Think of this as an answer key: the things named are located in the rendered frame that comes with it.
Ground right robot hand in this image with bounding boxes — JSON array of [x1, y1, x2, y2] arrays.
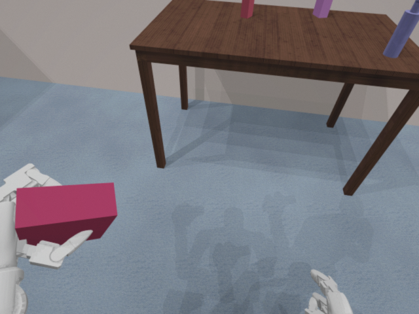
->
[[304, 270, 353, 314]]

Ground robot left forearm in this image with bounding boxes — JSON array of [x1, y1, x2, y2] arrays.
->
[[0, 267, 28, 314]]

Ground sponge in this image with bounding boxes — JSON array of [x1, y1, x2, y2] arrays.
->
[[15, 183, 117, 246]]

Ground left robot hand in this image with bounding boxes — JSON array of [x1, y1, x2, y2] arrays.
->
[[0, 164, 93, 270]]

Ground table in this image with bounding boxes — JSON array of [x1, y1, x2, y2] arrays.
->
[[129, 0, 419, 196]]

